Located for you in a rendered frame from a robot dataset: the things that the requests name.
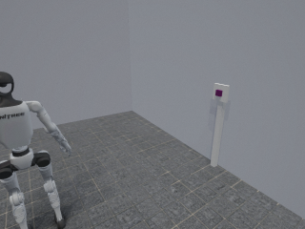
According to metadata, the right robot forearm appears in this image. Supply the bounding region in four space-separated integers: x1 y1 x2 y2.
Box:
51 122 68 146

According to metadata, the right robot upper arm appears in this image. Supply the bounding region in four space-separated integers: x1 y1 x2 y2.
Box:
26 101 56 134

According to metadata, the left robot shin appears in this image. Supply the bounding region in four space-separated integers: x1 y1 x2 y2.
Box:
10 196 29 229

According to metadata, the button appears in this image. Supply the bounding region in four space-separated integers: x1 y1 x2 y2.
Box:
215 90 223 96

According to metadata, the robot right hand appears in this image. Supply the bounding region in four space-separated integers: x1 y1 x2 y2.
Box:
59 143 72 156

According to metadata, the right robot shin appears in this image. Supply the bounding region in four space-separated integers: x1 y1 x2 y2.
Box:
48 180 63 221

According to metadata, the panel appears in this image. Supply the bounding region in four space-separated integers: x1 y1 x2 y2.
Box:
210 83 230 167

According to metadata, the robot shin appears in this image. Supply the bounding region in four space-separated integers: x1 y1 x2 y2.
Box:
10 196 29 229
48 180 63 221

